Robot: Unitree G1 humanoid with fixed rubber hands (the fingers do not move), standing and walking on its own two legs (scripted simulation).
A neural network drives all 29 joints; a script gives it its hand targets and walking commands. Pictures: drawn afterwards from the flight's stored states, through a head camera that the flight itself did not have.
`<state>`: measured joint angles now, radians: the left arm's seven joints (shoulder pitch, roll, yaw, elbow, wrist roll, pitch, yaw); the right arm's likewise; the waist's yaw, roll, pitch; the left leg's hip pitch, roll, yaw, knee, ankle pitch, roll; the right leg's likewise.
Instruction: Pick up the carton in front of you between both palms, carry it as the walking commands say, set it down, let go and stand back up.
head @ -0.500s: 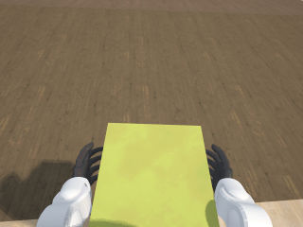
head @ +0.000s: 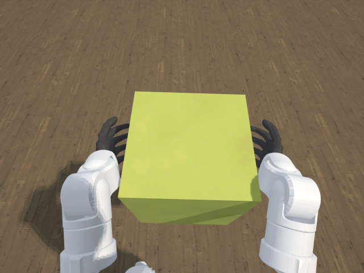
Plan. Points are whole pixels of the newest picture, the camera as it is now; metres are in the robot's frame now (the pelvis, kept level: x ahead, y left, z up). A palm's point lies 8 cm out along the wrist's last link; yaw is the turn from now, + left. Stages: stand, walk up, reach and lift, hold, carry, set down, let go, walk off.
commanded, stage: carry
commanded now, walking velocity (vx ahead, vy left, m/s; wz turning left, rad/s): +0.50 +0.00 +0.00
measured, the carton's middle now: (186, 166) +0.34 +0.00 +0.07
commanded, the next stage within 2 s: none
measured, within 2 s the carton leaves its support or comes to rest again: neither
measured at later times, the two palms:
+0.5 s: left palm (136, 62) +0.67 +0.17 +0.13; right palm (238, 65) +0.68 -0.14 +0.12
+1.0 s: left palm (139, 39) +0.79 +0.17 +0.14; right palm (231, 41) +0.79 -0.13 +0.14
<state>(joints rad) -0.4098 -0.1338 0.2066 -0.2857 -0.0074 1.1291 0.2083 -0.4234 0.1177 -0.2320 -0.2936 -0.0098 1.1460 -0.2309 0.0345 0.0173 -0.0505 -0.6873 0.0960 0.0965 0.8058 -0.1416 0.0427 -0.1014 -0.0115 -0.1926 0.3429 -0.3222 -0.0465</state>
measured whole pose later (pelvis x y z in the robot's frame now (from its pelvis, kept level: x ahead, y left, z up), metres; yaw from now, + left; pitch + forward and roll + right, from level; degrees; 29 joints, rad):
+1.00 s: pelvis +0.46 +0.02 +0.02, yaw +1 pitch +3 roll +0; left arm -0.52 -0.16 0.32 -0.01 0.07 1.11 0.19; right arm -0.51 0.14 -0.33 -0.02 -0.07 1.11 -0.18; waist 0.00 0.01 -0.09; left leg -0.22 0.00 0.05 0.57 -0.51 0.03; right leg -0.27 0.01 -0.09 0.58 -0.48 -0.02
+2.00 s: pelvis +0.43 +0.02 +0.03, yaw +1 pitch +0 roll +0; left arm -0.45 -0.16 0.30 0.03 0.07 1.02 0.19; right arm -0.46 0.15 -0.30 0.04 -0.08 1.02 -0.19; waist 0.00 0.01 -0.06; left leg -0.16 0.00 0.05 0.49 -0.44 0.03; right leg -0.22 0.01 -0.10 0.51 -0.41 -0.03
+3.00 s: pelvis +0.40 +0.02 +0.03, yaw +1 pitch +0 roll +0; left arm -0.45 -0.16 0.29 0.01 0.08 1.03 0.19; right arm -0.46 0.15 -0.30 0.02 -0.08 1.03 -0.19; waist 0.00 0.01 -0.07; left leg -0.22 0.00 0.05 0.52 -0.43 0.03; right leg -0.26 0.01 -0.10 0.53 -0.39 -0.04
